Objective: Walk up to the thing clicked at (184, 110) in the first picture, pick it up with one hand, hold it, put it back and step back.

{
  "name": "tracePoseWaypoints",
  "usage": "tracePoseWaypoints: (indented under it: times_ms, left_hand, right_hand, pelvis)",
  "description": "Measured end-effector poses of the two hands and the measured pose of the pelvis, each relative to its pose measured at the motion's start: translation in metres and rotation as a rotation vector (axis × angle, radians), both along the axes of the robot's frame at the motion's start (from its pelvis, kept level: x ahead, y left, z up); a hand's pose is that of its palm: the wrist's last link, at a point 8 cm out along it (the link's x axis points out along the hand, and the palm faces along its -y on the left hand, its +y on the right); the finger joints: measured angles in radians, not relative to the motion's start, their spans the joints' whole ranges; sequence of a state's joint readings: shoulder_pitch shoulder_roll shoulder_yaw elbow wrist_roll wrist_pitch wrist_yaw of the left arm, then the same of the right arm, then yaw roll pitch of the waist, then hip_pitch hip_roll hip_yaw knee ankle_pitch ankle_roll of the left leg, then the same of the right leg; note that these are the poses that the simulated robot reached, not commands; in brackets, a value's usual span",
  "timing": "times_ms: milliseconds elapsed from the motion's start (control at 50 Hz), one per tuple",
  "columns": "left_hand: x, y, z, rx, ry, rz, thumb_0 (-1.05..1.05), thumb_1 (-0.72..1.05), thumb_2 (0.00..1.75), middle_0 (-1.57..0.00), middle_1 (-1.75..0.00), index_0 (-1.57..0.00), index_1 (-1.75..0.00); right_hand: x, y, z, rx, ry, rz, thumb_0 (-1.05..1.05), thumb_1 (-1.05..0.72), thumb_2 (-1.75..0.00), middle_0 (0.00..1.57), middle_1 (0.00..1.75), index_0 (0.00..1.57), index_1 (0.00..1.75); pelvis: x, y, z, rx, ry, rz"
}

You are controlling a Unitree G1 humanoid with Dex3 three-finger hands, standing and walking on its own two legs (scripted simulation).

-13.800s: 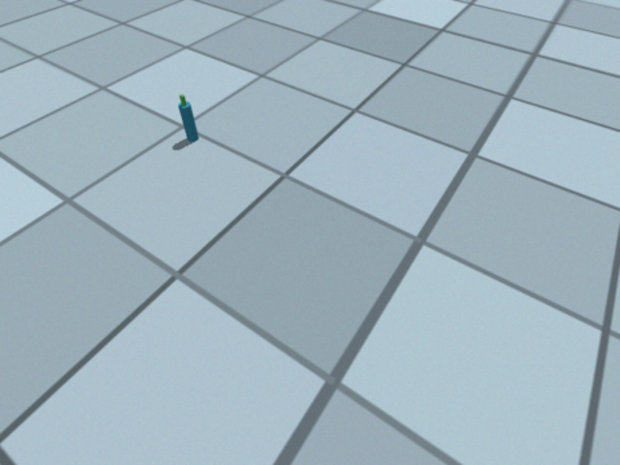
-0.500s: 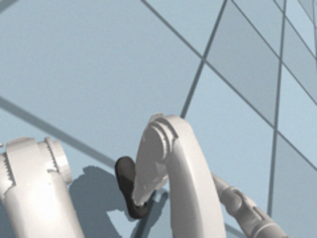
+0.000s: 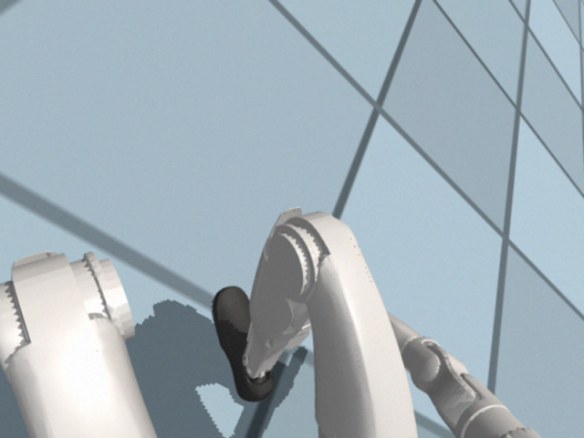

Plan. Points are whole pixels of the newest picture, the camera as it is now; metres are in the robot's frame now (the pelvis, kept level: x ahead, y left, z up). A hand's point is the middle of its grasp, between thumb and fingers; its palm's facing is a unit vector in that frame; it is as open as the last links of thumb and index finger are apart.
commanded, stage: close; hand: left
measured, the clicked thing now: out of the picture +0.44 +0.31 -0.16
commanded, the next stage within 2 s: settle in 0.36 s
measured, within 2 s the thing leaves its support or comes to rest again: leaves its support in 0.68 s
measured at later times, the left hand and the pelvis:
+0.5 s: hand out of the picture +0.43 +0.30 -0.15, palm faces +0.34 -0.94 +0.00, open 8.9 cm; pelvis +0.00 +0.00 +0.00, yaw +0 degrees
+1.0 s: hand out of the picture +0.42 +0.32 -0.08, palm faces +0.33 -0.94 -0.02, open 9.3 cm; pelvis +0.01 +0.00 +0.02, yaw +2 degrees
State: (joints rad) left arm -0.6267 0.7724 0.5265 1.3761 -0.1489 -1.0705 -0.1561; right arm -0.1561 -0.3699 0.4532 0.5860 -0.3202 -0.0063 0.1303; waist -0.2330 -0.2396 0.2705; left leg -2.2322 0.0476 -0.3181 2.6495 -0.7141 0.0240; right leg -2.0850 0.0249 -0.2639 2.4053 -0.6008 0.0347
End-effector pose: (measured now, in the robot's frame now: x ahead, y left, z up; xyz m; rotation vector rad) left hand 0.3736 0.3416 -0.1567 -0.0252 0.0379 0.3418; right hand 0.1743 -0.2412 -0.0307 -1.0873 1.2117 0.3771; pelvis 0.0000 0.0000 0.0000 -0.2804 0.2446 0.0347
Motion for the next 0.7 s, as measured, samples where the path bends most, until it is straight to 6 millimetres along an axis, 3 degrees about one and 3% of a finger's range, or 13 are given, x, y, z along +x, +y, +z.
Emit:
tracePoseWaypoints:
  times_ms: [160,220,480,700]
  left_hand:
    - [0.005,0.002,0.003,0.005,0.003,0.007,0.00,0.27,0.55,-0.55,-0.49,-0.53,-0.49]
    - [0.006,0.001,0.004,0.007,0.009,0.008,0.00,0.27,0.56,-0.56,-0.54,-0.59,-0.55]
    - [0.014,0.000,0.004,0.017,0.016,0.012,-0.01,0.02,0.72,-0.68,-0.84,-0.71,-0.85]
    - [0.015,-0.004,0.011,0.014,0.010,-0.020,-0.03,-0.27,0.93,-0.77,-1.09,-0.80,-1.12]
  right_hand:
    - [-0.003,-0.001,-0.001,0.000,0.014,-0.014,0.00,-0.86,-0.89,0.20,0.30,0.20,0.30]
    - [-0.006,-0.001,-0.001,0.001,0.019,-0.022,0.00,-0.86,-0.89,0.20,0.30,0.20,0.30]
    - [-0.018,-0.006,-0.004,-0.005,0.059,-0.059,0.00,-0.87,-0.89,0.20,0.30,0.20,0.30]
    - [-0.013,-0.008,-0.002,-0.003,0.044,-0.083,0.00,-0.88,-0.90,0.20,0.30,0.20,0.30]
  pelvis:
    - [0.000,0.000,0.001,0.000,0.007,0.000]
    - [0.000,0.000,0.002,0.001,0.008,-0.001]
    - [0.001,-0.001,0.003,0.003,0.022,-0.002]
    - [0.004,-0.002,0.007,0.006,0.042,0.002]
